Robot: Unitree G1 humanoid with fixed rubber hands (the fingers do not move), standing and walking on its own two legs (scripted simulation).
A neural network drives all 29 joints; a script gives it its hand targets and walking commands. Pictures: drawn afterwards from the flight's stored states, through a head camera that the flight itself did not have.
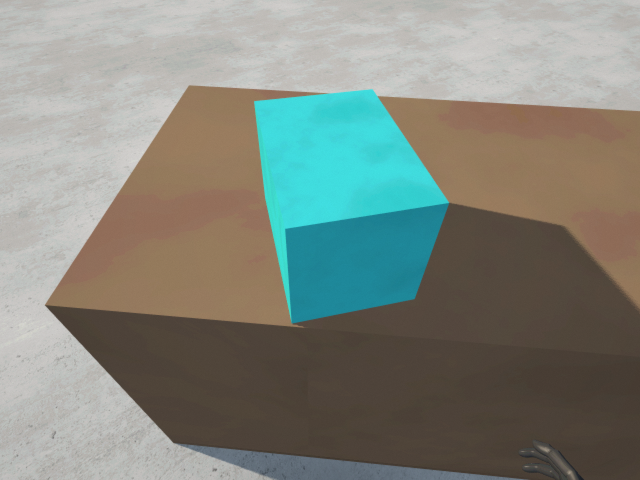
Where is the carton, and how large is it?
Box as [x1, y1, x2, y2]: [254, 89, 448, 322]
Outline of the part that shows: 372,89 254,101 265,199 291,322 414,298 448,204 447,200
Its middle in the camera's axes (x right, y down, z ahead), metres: +0.02 -0.05 +0.58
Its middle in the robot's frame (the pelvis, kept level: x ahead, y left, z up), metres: +0.49 -0.02 +0.08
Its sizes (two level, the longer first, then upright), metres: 0.271 0.188 0.197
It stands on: a pedestal, 0.73 m high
